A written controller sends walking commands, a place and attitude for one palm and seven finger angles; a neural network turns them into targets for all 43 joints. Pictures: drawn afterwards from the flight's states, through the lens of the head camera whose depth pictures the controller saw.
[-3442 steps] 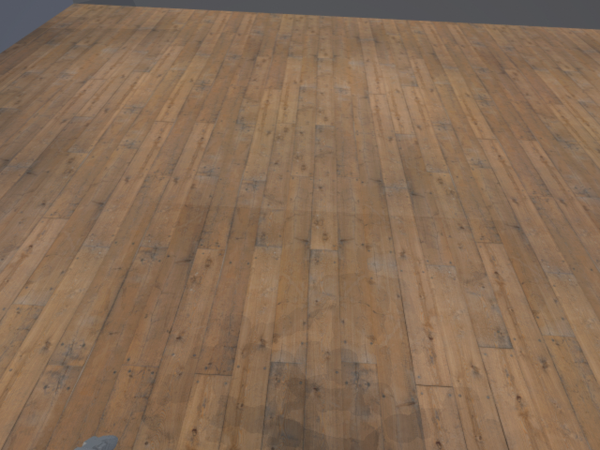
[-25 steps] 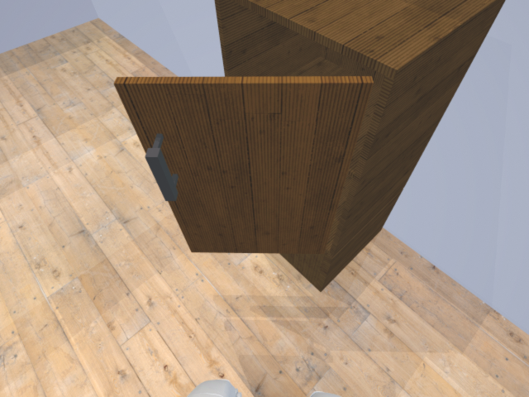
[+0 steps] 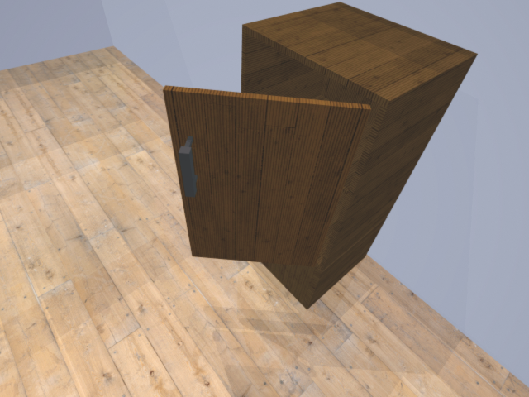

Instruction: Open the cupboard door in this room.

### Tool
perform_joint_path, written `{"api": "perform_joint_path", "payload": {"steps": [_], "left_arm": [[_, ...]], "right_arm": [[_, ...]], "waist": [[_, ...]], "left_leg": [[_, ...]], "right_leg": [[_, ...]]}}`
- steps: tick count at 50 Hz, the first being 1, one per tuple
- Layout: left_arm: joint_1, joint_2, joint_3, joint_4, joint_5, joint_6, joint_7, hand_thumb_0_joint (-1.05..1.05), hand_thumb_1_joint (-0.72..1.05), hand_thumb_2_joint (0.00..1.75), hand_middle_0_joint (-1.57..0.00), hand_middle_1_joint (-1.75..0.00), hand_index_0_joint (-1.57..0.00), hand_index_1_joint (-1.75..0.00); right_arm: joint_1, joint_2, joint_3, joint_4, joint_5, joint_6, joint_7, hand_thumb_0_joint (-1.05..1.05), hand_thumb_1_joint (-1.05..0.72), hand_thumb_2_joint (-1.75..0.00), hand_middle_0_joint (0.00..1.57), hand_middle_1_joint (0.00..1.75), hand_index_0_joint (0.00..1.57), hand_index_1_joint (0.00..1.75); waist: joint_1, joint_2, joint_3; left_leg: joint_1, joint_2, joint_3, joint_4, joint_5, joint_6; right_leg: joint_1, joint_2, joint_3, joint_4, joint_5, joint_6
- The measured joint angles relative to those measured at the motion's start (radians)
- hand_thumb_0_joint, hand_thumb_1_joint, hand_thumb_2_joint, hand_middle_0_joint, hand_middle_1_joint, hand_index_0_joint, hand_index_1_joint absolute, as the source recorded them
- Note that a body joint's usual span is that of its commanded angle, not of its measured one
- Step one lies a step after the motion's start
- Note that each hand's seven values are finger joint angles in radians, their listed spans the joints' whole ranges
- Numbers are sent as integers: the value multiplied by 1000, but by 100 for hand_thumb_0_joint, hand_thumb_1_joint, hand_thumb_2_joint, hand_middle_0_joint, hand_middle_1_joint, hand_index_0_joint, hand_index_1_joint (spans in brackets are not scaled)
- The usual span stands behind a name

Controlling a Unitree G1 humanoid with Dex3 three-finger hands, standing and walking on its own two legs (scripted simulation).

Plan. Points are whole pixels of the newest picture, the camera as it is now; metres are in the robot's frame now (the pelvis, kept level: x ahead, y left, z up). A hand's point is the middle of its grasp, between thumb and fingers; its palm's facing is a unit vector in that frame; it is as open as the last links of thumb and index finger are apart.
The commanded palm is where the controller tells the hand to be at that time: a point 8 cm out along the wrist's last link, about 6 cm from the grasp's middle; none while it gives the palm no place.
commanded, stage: come to a stop and stand still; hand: left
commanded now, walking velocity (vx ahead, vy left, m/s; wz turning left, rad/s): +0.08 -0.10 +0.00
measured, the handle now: (190, 167) +0.58 +0.20 -0.02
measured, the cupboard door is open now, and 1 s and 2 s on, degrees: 46 46 46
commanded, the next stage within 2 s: look again from close up in 0.74 s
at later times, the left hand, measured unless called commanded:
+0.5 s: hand out of the picture +0.08 +0.13 -0.19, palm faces +0.04 -0.98 -0.18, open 7.1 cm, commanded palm none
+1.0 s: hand out of the picture +0.01 +0.11 -0.19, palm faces +0.00 -0.99 -0.17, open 7.4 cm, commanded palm none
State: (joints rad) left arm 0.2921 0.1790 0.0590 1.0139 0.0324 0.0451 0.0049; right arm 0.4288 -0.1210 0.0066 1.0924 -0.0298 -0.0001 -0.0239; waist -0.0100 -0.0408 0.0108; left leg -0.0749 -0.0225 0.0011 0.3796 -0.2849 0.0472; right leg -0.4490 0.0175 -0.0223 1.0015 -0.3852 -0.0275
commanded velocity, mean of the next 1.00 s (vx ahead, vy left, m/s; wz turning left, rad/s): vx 0.00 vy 0.00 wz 0.00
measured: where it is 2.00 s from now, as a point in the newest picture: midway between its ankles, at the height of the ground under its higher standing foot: outside the picture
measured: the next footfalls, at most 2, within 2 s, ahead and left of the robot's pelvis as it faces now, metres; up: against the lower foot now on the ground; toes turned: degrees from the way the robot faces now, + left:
right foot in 0.24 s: +0.08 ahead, -0.13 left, +0.00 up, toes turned -5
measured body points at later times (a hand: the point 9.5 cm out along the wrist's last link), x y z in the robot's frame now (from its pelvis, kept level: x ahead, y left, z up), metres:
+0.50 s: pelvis +0.03 -0.05 -0.01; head +0.04 -0.03 +0.44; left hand +0.08 +0.18 -0.17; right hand +0.01 -0.26 -0.16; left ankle +0.00 +0.07 -0.74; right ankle +0.02 -0.16 -0.74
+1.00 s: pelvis +0.02 -0.05 -0.01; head +0.03 -0.05 +0.44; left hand +0.01 +0.16 -0.17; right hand +0.06 -0.28 -0.16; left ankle +0.00 +0.07 -0.74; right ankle +0.02 -0.16 -0.74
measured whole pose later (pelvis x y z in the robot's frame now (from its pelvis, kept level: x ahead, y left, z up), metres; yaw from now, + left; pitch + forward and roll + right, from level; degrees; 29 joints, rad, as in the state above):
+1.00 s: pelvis +0.02 -0.05 -0.01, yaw -1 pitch -2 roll +0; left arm 0.32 0.12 -0.02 1.12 0.02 -0.03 0.05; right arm 0.24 -0.17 -0.01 1.06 0.00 -0.02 -0.03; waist 0.00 0.01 0.04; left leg -0.17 0.03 0.05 0.51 -0.31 0.00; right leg -0.20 0.00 -0.05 0.50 -0.27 -0.01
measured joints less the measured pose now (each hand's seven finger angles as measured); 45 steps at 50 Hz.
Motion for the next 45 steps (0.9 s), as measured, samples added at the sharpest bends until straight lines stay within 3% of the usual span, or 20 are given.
{"api": "perform_joint_path", "payload": {"steps": [2,5,9,12,15,17,20,25,29,42,45], "left_arm": [[-7,-3,2,-3,-1,-4,-3,1,91,90,-20,-30,-20,-30],[-27,-9,1,-4,-4,-5,-1,1,91,90,-20,-30,-20,-30],[-70,-14,-5,-10,-12,-16,3,1,92,90,-20,-30,-20,-30],[-89,-10,-13,-19,-17,-52,9,1,91,90,-20,-30,-20,-30],[-109,-27,-16,-4,-19,-66,23,0,93,90,-20,-30,-20,-30],[-110,-24,-16,0,-19,-62,29,-1,94,90,-20,-30,-20,-30],[-106,-17,-17,12,-23,-49,32,-1,95,90,-20,-30,-20,-30],[-93,-2,-21,38,-22,-39,30,-1,96,90,-20,-30,-20,-30],[-64,-5,-35,58,-21,-54,30,0,96,90,-20,-30,-20,-30],[13,-47,-69,121,-17,-53,25,0,91,90,-20,-30,-20,-30],[18,-65,-74,121,-11,-81,43,0,91,90,-20,-30,-20,-30]], "right_arm": [[34,11,6,15,-1,-8,-4,0,-92,-90,20,30,20,30],[64,24,10,27,-6,-19,-8,0,-92,-89,20,30,20,30],[74,32,9,37,-7,-18,-11,0,-91,-89,20,30,20,30],[83,40,9,43,8,-16,-6,0,-91,-89,20,30,20,30],[35,23,-3,53,15,9,-6,0,-91,-89,20,30,20,30],[-5,19,-9,51,16,16,-6,0,-91,-89,20,30,20,30],[-55,15,-13,38,16,-3,-8,0,-91,-90,20,30,20,30],[-123,25,-4,24,11,-22,-14,0,-92,-90,20,30,20,30],[-163,-12,-8,34,15,-18,-19,3,-95,-89,20,30,20,30],[-217,-35,-1,36,23,-14,-15,1,-94,-90,20,30,20,30],[-217,-50,-3,9,28,-11,-2,1,-94,-90,20,30,20,30]], "waist": [[-6,4,8],[-20,14,28],[-39,33,56],[-31,12,57],[-39,49,73],[-36,46,69],[-23,34,57],[9,4,30],[28,12,30],[34,16,50],[29,41,52]], "left_leg": [[-3,-1,-6,-14,11,-4],[-6,8,-7,-27,20,-12],[-25,34,-3,8,-1,-37],[-70,26,11,125,-72,-60],[-133,56,9,287,-211,-49],[-162,62,25,316,-195,-46],[-141,67,34,202,-20,-46],[-92,53,44,123,-27,-50],[-61,45,45,70,-6,-50],[-23,48,50,11,15,-59],[-78,65,48,90,-9,-61]], "right_leg": [[-15,-15,1,59,0,4],[-7,-37,-9,13,-24,10],[76,-43,-21,-252,-27,8],[174,-62,-2,-482,184,12],[181,-32,-30,-432,123,18],[201,-21,-38,-448,101,12],[215,-5,-37,-452,98,11],[253,-15,-27,-514,118,16],[277,-22,-27,-550,128,15],[302,-16,-23,-585,137,8],[277,-2,-28,-573,143,9]]}}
